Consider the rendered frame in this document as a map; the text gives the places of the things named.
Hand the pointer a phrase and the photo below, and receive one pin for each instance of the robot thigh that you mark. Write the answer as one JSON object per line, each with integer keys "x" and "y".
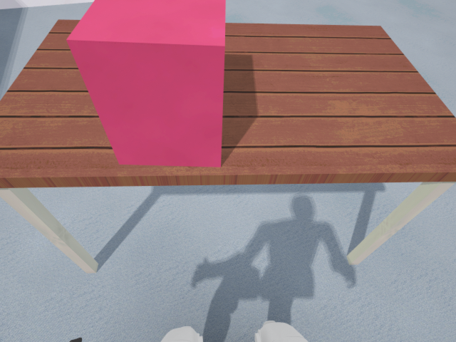
{"x": 184, "y": 334}
{"x": 278, "y": 332}

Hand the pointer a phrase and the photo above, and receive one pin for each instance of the carton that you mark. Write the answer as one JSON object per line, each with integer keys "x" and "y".
{"x": 154, "y": 70}

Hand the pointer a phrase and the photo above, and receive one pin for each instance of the right robot thigh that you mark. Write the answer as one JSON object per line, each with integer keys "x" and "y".
{"x": 278, "y": 332}

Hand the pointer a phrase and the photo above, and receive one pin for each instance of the table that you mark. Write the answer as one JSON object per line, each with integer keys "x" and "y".
{"x": 302, "y": 104}

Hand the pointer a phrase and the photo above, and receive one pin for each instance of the left robot thigh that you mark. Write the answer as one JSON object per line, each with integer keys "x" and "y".
{"x": 184, "y": 334}

